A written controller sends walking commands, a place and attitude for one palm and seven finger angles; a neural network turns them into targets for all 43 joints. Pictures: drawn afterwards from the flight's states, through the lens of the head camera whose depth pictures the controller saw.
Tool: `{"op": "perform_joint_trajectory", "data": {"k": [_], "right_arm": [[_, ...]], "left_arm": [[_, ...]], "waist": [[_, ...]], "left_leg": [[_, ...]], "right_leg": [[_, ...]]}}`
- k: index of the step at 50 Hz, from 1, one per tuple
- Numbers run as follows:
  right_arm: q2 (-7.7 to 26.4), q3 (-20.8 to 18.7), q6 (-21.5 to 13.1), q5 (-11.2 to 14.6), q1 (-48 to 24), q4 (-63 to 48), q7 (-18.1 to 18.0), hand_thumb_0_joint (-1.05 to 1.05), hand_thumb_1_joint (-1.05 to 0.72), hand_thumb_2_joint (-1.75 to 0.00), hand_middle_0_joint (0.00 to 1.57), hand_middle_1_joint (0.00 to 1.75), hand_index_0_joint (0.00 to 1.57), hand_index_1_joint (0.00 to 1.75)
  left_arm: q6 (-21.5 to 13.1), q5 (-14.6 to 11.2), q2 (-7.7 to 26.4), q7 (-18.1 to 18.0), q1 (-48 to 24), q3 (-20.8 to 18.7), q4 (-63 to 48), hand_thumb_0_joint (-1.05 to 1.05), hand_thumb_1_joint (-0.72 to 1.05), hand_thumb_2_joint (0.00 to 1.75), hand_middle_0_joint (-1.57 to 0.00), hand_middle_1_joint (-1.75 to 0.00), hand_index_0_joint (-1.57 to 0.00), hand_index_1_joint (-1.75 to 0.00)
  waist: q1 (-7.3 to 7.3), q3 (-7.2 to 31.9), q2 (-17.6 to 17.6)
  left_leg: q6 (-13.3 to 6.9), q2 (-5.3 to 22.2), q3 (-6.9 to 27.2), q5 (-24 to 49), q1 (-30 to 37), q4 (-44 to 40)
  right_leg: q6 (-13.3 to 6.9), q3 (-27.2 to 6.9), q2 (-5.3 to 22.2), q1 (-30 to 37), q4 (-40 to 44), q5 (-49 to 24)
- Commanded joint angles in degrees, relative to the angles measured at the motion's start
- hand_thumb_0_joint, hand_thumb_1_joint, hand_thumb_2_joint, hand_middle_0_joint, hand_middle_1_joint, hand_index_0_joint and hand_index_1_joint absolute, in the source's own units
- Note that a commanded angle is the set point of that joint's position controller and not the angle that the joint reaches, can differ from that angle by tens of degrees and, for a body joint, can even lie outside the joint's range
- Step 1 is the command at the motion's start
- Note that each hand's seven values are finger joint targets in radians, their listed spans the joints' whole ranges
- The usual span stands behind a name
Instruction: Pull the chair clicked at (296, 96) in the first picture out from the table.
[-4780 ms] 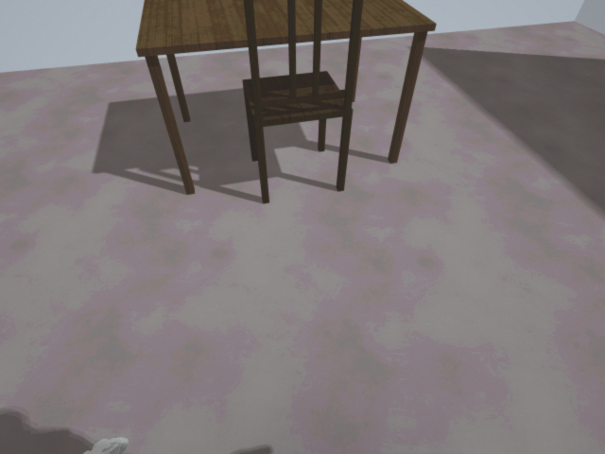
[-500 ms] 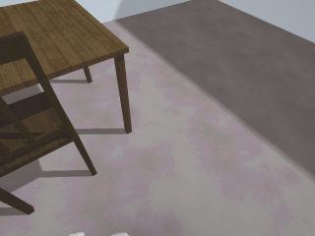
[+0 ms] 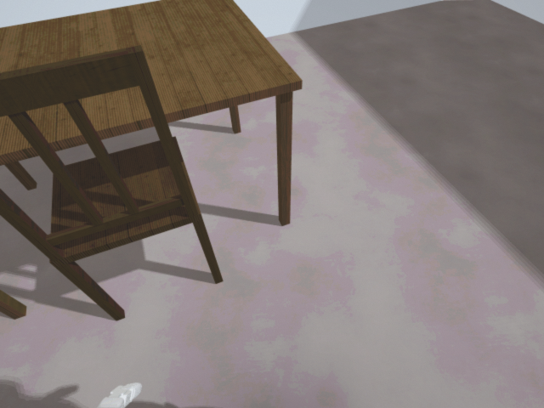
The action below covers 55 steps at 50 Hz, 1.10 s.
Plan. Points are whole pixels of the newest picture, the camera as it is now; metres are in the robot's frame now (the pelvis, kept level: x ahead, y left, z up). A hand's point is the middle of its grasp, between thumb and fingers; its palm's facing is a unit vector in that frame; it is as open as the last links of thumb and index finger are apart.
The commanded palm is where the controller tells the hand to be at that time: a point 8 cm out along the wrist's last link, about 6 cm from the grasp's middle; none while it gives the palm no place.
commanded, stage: turn to face it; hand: left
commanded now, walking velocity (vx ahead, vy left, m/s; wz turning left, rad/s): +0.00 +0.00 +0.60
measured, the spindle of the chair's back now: (64, 176) +0.58 +0.49 -0.05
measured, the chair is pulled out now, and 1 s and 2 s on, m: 0.00 0.00 0.00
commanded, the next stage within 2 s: take the last steps up to it in 0.58 s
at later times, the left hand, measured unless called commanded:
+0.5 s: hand out of the picture -0.07 +0.23 -0.18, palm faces +0.34 -0.91 -0.24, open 7.4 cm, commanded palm none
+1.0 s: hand out of the picture -0.05 +0.20 -0.15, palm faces +0.42 -0.88 -0.24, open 7.4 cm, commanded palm none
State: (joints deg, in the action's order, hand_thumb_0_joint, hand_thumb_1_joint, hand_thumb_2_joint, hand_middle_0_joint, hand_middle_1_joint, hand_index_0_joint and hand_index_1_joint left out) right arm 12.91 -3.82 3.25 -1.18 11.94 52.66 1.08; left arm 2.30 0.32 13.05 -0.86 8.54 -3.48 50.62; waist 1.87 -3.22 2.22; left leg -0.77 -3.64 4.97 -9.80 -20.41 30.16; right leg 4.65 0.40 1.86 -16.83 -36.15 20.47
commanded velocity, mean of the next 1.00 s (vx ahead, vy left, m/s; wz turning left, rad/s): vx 0.10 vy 0.01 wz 0.28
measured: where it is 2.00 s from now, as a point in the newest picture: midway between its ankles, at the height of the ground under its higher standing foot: outside the picture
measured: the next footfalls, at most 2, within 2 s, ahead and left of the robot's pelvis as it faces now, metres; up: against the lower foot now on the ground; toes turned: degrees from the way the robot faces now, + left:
right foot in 0.02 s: +0.04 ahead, -0.13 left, +0.00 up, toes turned -1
left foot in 0.44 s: -0.03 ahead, +0.12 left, +0.00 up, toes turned +21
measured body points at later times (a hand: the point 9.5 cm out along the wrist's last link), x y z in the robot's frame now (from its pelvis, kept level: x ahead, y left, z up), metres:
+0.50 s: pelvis -0.03 +0.02 -0.01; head -0.01 +0.05 +0.44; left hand -0.09 +0.28 -0.16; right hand +0.15 -0.20 -0.13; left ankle -0.07 +0.11 -0.73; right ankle -0.01 -0.12 -0.71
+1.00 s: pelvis -0.02 +0.00 +0.01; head -0.02 -0.03 +0.45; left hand -0.07 +0.24 -0.13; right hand +0.07 -0.22 -0.16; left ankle -0.07 +0.11 -0.70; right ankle +0.00 -0.09 -0.73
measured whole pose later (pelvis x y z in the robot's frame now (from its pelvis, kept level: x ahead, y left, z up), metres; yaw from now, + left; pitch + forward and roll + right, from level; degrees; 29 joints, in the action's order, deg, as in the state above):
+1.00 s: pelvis -0.02 +0.00 +0.01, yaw +24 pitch -2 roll +1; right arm 11.8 -2.8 2.4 -1.4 19.5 60.4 0.7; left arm -1.4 1.7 9.1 0.0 16.3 -1.4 55.9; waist 0.5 0.9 2.9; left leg -2.2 -2.3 0.7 -23.8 -19.4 46.6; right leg -2.0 5.1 0.8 -9.8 -29.7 18.0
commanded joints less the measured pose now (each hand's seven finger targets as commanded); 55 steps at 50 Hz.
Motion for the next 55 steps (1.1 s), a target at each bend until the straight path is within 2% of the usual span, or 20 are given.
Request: {"op": "perform_joint_trajectory", "data": {"k": [1, 2, 4, 7, 16, 20, 21, 22, 23, 28, 34, 40, 44, 45, 46, 47, 48, 49, 51, 55], "right_arm": [[5.19, -2.56, -0.95, 0.65, -3.06, -7.65, -0.44, 0.00, -0.90, -0.90, 0.20, 0.30, 0.20, 0.30], [8.09, -3.17, -0.63, 0.01, -3.55, -7.27, -0.29, 0.00, -0.90, -0.90, 0.20, 0.30, 0.20, 0.30], [7.46, -3.32, 0.39, -0.38, -1.53, -4.47, 0.36, 0.00, -0.90, -0.90, 0.20, 0.30, 0.20, 0.30], [6.04, -2.70, 0.36, -0.19, 0.17, -3.32, 0.80, 0.00, -0.90, -0.90, 0.20, 0.30, 0.20, 0.30], [4.27, -0.70, -0.30, 0.54, -7.49, -5.05, 0.55, 0.00, -0.90, -0.90, 0.20, 0.30, 0.20, 0.30], [5.77, -0.67, -1.46, 0.48, -1.05, -3.06, 0.03, 0.00, -0.90, -0.90, 0.20, 0.30, 0.20, 0.30], [9.38, -1.47, -2.01, 0.29, 1.63, -2.57, -0.08, 0.00, -0.90, -0.90, 0.20, 0.30, 0.20, 0.30], [15.46, -2.93, -2.54, -0.08, 4.55, -2.54, -0.48, 0.00, -0.90, -0.90, 0.20, 0.30, 0.20, 0.30], [17.08, -3.02, -1.98, 0.13, 6.53, -1.65, -0.99, 0.00, -0.90, -0.90, 0.20, 0.30, 0.20, 0.30], [9.98, -0.41, -2.49, 0.14, -2.77, -2.76, -2.24, 0.00, -0.90, -0.90, 0.20, 0.30, 0.20, 0.30], [9.17, -0.19, -2.75, 0.23, 0.80, -1.17, -2.37, 0.00, -0.90, -0.90, 0.20, 0.30, 0.20, 0.30], [8.78, -0.57, -3.07, -0.49, 3.18, 0.41, -1.97, 0.00, -0.90, -0.90, 0.20, 0.30, 0.20, 0.30], [7.28, -0.30, -3.22, -0.15, 1.73, 1.36, -1.80, 0.00, -0.90, -0.90, 0.20, 0.30, 0.20, 0.30], [5.01, -0.05, -3.42, 0.16, 2.12, 1.60, -1.70, 0.00, -0.90, -0.90, 0.20, 0.30, 0.20, 0.30], [0.99, 0.79, -3.70, 0.86, 2.13, 0.63, -1.49, 0.00, -0.90, -0.90, 0.20, 0.30, 0.20, 0.30], [3.20, 0.35, -3.76, 0.01, -1.65, -1.62, -0.96, 0.00, -0.90, -0.90, 0.20, 0.30, 0.20, 0.30], [4.70, -0.42, -3.68, -0.48, -1.80, -1.37, -0.35, 0.00, -0.90, -0.90, 0.20, 0.30, 0.20, 0.30], [4.56, -0.70, -3.40, -0.64, -0.31, 0.21, -0.10, 0.00, -0.90, -0.90, 0.20, 0.30, 0.20, 0.30], [3.12, -0.88, -3.01, -0.58, 3.92, 3.22, 0.28, 0.00, -0.90, -0.90, 0.20, 0.30, 0.20, 0.30], [0.86, -0.48, -3.07, -0.36, 4.59, 4.48, 0.41, 0.00, -0.90, -0.90, 0.20, 0.30, 0.20, 0.30]], "left_arm": [[-1.90, 1.31, 15.97, -1.55, 7.14, -3.24, -4.02, 0.00, 0.90, 0.90, -0.20, -0.30, -0.20, -0.30], [-1.66, 0.83, 14.25, -1.78, 4.00, -2.58, -5.24, 0.00, 0.90, 0.90, -0.20, -0.30, -0.20, -0.30], [-2.22, 0.59, 9.87, -1.49, -2.02, -1.73, -6.32, 0.00, 0.90, 0.90, -0.20, -0.30, -0.20, -0.30], [-2.80, 0.73, 7.43, -1.35, -0.75, -0.92, -5.80, 0.00, 0.90, 0.90, -0.20, -0.30, -0.20, -0.30], [-2.16, 1.61, 11.43, -1.00, 8.47, -2.06, -1.89, 0.00, 0.90, 0.90, -0.20, -0.30, -0.20, -0.30], [-1.64, 0.83, 11.81, -0.70, 6.71, -2.37, -0.86, 0.00, 0.90, 0.90, -0.20, -0.30, -0.20, -0.30], [-1.26, 0.36, 9.83, -0.52, 7.02, -1.98, -1.38, 0.00, 0.90, 0.90, -0.20, -0.30, -0.20, -0.30], [-1.08, 0.06, 5.64, -0.13, 5.95, -0.96, -3.58, 0.00, 0.90, 0.90, -0.20, -0.30, -0.20, -0.30], [-0.52, 0.53, 5.59, -0.52, 2.67, -0.22, -4.45, 0.00, 0.90, 0.90, -0.20, -0.30, -0.20, -0.30], [-0.03, 0.48, 6.37, 0.16, 4.63, -0.95, 0.42, 0.00, 0.90, 0.90, -0.20, -0.30, -0.20, -0.30], [0.16, 0.40, 5.27, -0.28, 3.64, -0.35, 1.25, 0.00, 0.90, 0.90, -0.20, -0.30, -0.20, -0.30], [-1.09, 0.92, 3.55, 0.64, 1.82, 0.40, 0.42, 0.00, 0.90, 0.90, -0.20, -0.30, -0.20, -0.30], [-2.56, 1.19, 2.33, 0.95, 11.15, 0.41, 3.73, 0.00, 0.90, 0.90, -0.20, -0.30, -0.20, -0.30], [-3.17, 1.56, 4.16, 0.68, 14.36, -0.08, 4.92, 0.00, 0.90, 0.90, -0.20, -0.30, -0.20, -0.30], [-3.62, 2.16, 8.76, 0.06, 17.45, -1.07, 5.47, 0.00, 0.90, 0.90, -0.20, -0.30, -0.20, -0.30], [-3.61, 1.31, 10.90, -0.32, 19.54, -1.37, 5.12, 0.00, 0.90, 0.90, -0.20, -0.30, -0.20, -0.30], [-4.03, 1.06, 9.95, -0.53, 16.93, -1.25, 4.54, 0.00, 0.90, 0.90, -0.20, -0.30, -0.20, -0.30], [-4.82, 0.84, 7.89, -0.56, 14.17, -0.99, 4.61, 0.00, 0.90, 0.90, -0.20, -0.30, -0.20, -0.30], [-5.52, 0.63, 3.96, -0.37, 12.01, 0.13, 4.78, 0.00, 0.90, 0.90, -0.20, -0.30, -0.20, -0.30], [-6.72, 0.52, 1.70, -0.28, 15.75, 0.86, 7.09, 0.00, 0.90, 0.90, -0.20, -0.30, -0.20, -0.30]], "waist": [[-4.24, 5.25, -21.45], [-3.11, 4.15, -14.36], [0.03, -0.01, -13.54], [0.23, -0.06, -12.82], [-4.99, 3.34, -14.82], [-1.71, 7.44, -12.48], [-0.20, 9.77, -4.13], [1.70, 10.04, 13.77], [2.73, 9.53, 12.06], [-1.77, 4.01, 7.86], [-0.97, 3.79, 3.15], [0.28, 1.08, 5.88], [-4.16, -0.30, 1.45], [-5.50, -0.58, -3.93], [-6.82, -1.16, -17.80], [-8.22, -4.30, -17.24], [-6.04, -6.18, -12.15], [-4.18, -7.50, -12.83], [-1.70, -8.19, -10.04], [-1.72, -5.53, -8.38]], "left_leg": [[3.52, -1.74, -2.11, -21.86, -17.50, 22.71], [2.43, 1.56, 0.54, -20.94, -14.11, 32.21], [3.12, 3.67, -0.79, -13.73, -13.19, 39.86], [4.49, 4.86, -3.67, -9.92, -13.97, 40.39], [4.05, 4.81, -9.54, -16.96, -4.86, 16.26], [2.42, 3.88, -10.79, -3.99, 8.94, -3.32], [0.58, 9.01, -5.00, 5.74, 18.88, -8.15], [-6.49, 24.43, 14.48, 28.56, 25.83, -9.36], [-11.98, 28.11, 15.49, 37.06, 21.69, -9.00], [-8.32, 17.20, 3.73, 24.73, 14.07, -11.31], [-9.45, 17.19, 6.68, 20.39, 15.57, -13.31], [-10.67, 17.01, 12.51, -13.36, 10.33, -18.04], [-7.57, 12.41, 9.68, -25.13, -2.20, -13.24], [-5.13, 8.30, 6.00, -25.64, -8.78, -5.43], [-1.94, 1.34, -2.87, -22.71, -18.98, 10.32], [-1.35, 2.18, -3.79, -21.98, -21.62, 20.54], [-1.38, 4.35, -2.01, -17.52, -21.00, 25.72], [-1.42, 5.53, -1.49, -12.77, -19.55, 28.05], [-0.74, 6.81, -2.71, -6.39, -16.59, 30.94], [1.01, 7.62, -4.99, 0.32, -16.84, 30.63]], "right_leg": [[-11.25, -23.96, 26.62, 13.03, 25.19, -3.54], [-12.75, -18.90, 26.38, 4.91, 24.27, -3.92], [-9.97, -10.43, 18.87, 0.00, 23.29, -4.00], [-9.41, -0.58, 15.68, 5.21, 18.74, -17.77], [-12.16, 2.33, 19.10, 12.52, 13.74, -31.85], [-7.41, 7.13, 16.66, 9.94, 4.52, -31.04], [-4.53, 9.14, 14.05, 1.79, -3.80, -22.15], [-0.24, 10.60, 6.41, -14.31, -15.32, 8.79], [-0.80, 4.30, 5.50, -14.97, -22.34, 17.82], [-0.91, 0.73, 4.83, -13.33, -28.78, 2.93], [-0.06, 0.51, 3.59, -11.54, -21.34, 2.10], [-2.12, 2.01, 1.68, -6.22, -7.75, 5.57], [-3.31, 4.14, -0.79, 11.76, 9.38, -1.18], [-4.24, -0.25, 2.46, 18.69, 15.48, 2.23], [-8.78, -18.27, 15.25, 22.91, 24.86, 16.84], [-13.24, -29.27, 23.92, 15.96, 32.43, 25.78], [-14.01, -28.20, 23.58, 10.31, 34.16, 27.20], [-12.61, -25.64, 20.94, 7.28, 34.10, 24.55], [-10.60, -14.41, 16.44, 5.33, 32.14, 12.85], [-10.21, -4.08, 13.01, 9.95, 30.04, -4.69]]}}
